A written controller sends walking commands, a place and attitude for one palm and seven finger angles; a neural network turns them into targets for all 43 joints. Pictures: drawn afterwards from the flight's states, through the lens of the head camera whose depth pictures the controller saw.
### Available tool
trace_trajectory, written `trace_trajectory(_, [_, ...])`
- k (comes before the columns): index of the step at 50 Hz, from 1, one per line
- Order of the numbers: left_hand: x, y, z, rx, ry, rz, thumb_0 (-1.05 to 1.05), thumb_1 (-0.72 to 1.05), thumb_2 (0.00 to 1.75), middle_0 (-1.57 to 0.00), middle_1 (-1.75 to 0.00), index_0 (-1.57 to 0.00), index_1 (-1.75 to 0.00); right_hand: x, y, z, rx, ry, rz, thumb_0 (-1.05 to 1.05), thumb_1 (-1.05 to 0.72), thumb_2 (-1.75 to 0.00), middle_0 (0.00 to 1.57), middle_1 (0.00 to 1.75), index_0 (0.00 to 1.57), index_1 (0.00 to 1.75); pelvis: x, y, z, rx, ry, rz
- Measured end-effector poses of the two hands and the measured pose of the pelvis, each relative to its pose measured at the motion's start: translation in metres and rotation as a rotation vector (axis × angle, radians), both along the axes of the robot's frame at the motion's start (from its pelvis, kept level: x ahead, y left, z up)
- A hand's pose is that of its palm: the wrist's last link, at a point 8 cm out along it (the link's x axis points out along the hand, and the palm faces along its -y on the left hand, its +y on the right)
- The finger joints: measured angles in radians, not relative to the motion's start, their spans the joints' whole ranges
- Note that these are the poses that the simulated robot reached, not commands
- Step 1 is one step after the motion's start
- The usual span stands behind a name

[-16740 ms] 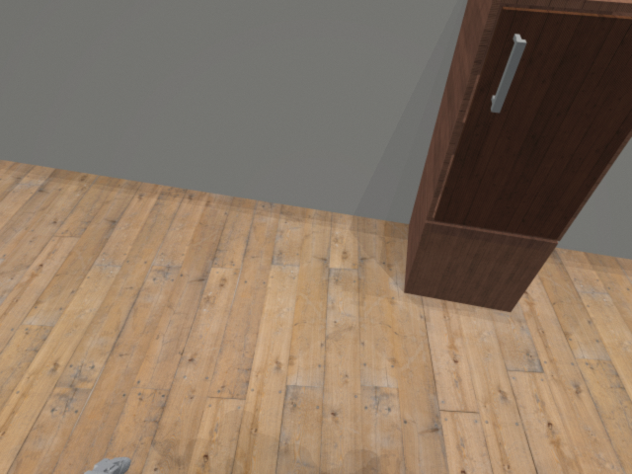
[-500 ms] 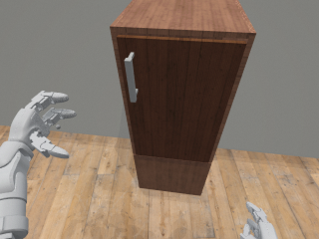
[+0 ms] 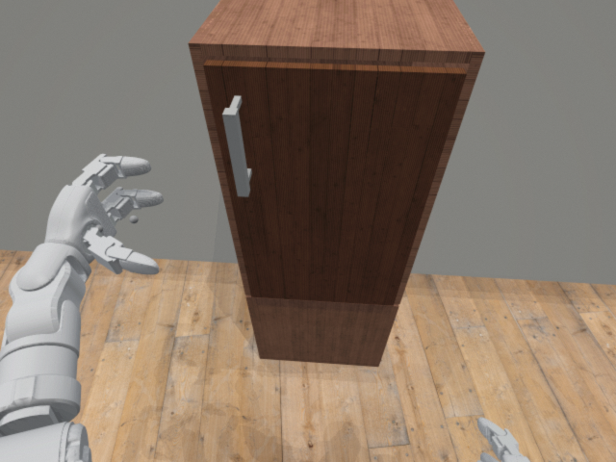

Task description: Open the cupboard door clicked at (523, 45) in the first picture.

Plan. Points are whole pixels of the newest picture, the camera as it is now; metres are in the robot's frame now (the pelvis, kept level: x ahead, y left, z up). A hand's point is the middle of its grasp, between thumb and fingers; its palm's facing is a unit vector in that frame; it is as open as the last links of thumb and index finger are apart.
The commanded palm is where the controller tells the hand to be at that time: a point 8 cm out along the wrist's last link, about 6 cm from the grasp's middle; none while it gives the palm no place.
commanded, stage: move the hooked fingers beside the handle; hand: left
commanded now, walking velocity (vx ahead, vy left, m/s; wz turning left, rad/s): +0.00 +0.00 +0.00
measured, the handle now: (240, 148) +0.53 +0.14 +0.14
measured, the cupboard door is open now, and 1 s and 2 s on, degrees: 0 0 0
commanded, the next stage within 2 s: slide the fingers in behind the handle in 1.94 s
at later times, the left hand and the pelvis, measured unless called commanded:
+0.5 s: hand (164, 188) +0.42 +0.22 +0.15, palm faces -0.02 -1.00 +0.00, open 14.0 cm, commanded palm +0.40 +0.27 +0.14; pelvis +0.00 +0.00 +0.00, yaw +0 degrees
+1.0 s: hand (195, 163) +0.48 +0.19 +0.14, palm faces -0.02 -1.00 +0.00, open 14.0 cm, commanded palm +0.46 +0.25 +0.14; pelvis +0.00 +0.00 -0.01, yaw -1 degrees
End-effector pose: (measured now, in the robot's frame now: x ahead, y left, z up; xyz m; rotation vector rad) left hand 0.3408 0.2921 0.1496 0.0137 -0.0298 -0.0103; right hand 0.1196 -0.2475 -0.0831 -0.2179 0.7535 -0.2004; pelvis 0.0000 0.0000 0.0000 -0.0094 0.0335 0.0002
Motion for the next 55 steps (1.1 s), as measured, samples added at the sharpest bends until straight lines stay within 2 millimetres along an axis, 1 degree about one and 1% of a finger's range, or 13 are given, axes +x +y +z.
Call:
trace_trajectory(11, [0.027,-0.009,0.001,-0.008,0.015,-0.008,-0.02,-0.5,0.3,-0.3,-1.2,-0.3,-1.2,0.004,-0.001,-0.002,-0.002,0.028,-0.004,0.01,-0.9,-0.9,0.2,0.3,0.2,0.3,0.003,0.0,-0.001,-0.001,0.021,0.005])
trace_trajectory(19, [0.046,-0.016,-0.001,-0.012,0.023,-0.005,-0.02,-0.5,0.3,-0.3,-1.2,-0.3,-1.2,-0.008,-0.007,-0.007,-0.005,0.082,-0.026,0.01,-0.9,-0.9,0.2,0.3,0.2,0.3,0.005,-0.002,-0.002,-0.001,0.037,0.001])
trace_trajectory(30, [0.068,-0.027,0.002,-0.015,0.012,-0.017,-0.02,-0.5,0.3,-0.3,-1.2,-0.3,-1.2,-0.038,-0.017,-0.018,-0.01,0.187,-0.071,0.01,-0.9,-0.9,0.2,0.3,0.2,0.3,0.005,-0.004,-0.004,-0.001,0.059,-0.005])
trace_trajectory(34, [0.076,-0.031,-0.001,-0.018,0.035,-0.017,-0.02,-0.5,0.3,-0.3,-1.2,-0.3,-1.2,-0.049,-0.02,-0.021,-0.012,0.22,-0.085,0.01,-0.9,-0.9,0.2,0.3,0.2,0.3,0.003,-0.005,-0.005,-0.002,0.066,-0.003])
trace_trajectory(38, [0.086,-0.036,-0.005,-0.006,0.047,-0.016,-0.02,-0.5,0.3,-0.3,-1.2,-0.3,-1.2,-0.06,-0.022,-0.024,-0.017,0.255,-0.094,0.01,-0.9,-0.9,0.2,0.3,0.2,0.3,0.0,-0.005,-0.007,-0.003,0.08,-0.001])
trace_trajectory(44, [0.104,-0.044,-0.004,-0.024,0.032,-0.017,-0.02,-0.5,0.3,-0.3,-1.2,-0.3,-1.2,-0.08,-0.024,-0.027,-0.023,0.312,-0.12,0.01,-0.9,-0.9,0.2,0.3,0.2,0.3,-0.003,-0.005,-0.009,-0.004,0.106,-0.007])
trace_trajectory(50, [0.124,-0.044,-0.006,-0.014,0.058,-0.012,-0.02,-0.5,0.3,-0.3,-1.2,-0.3,-1.2,-0.105,-0.026,-0.03,-0.027,0.376,-0.157,0.0,-0.9,-0.9,0.2,0.3,0.2,0.3,-0.003,-0.004,-0.012,-0.006,0.142,-0.016])
trace_trajectory(55, [0.13,-0.036,-0.009,-0.026,0.04,-0.008,-0.02,-0.5,0.3,-0.3,-1.2,-0.3,-1.2,-0.121,-0.024,-0.03,-0.024,0.426,-0.191,0.0,-0.9,-0.9,0.2,0.3,0.2,0.3,0.001,-0.002,-0.012,-0.004,0.16,-0.034])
